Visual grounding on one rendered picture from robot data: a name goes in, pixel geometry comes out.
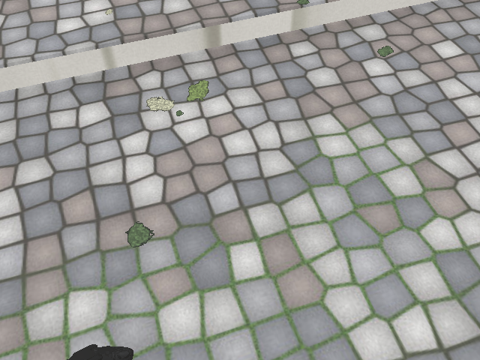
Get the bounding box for left robot hand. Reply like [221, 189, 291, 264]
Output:
[67, 344, 134, 360]

